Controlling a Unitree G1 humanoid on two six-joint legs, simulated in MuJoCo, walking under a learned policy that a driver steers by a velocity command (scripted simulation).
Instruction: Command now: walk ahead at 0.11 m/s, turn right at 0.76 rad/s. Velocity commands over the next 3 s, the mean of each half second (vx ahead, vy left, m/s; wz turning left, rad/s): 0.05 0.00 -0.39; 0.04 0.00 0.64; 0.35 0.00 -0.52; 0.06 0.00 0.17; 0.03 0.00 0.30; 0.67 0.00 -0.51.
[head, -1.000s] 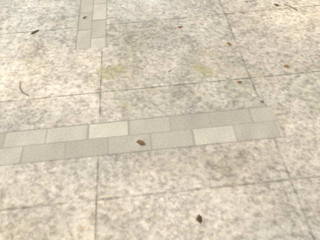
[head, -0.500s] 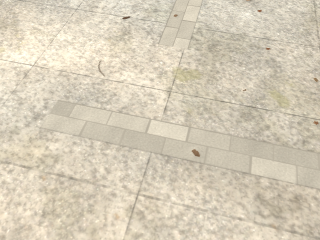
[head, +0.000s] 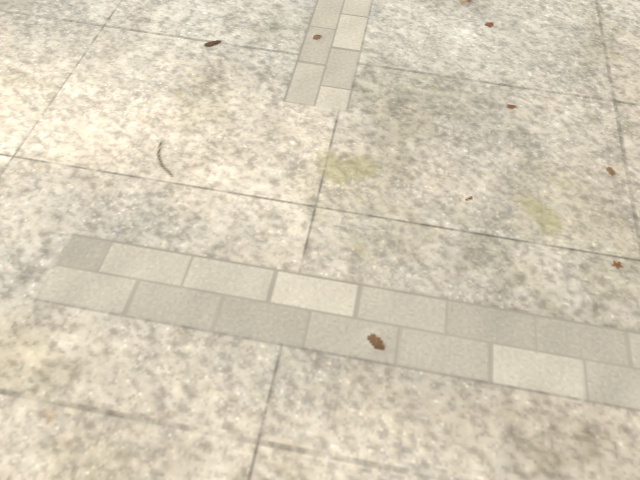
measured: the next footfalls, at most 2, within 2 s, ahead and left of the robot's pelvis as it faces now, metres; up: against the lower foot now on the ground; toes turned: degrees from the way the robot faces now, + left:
right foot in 0.30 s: +0.10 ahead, -0.14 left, +0.00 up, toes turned -17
left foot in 0.74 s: +0.08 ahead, +0.07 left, +0.00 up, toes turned +8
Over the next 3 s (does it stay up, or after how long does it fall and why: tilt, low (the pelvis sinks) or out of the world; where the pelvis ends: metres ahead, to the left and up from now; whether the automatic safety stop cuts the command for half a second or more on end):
stays up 0.58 -0.16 -0.01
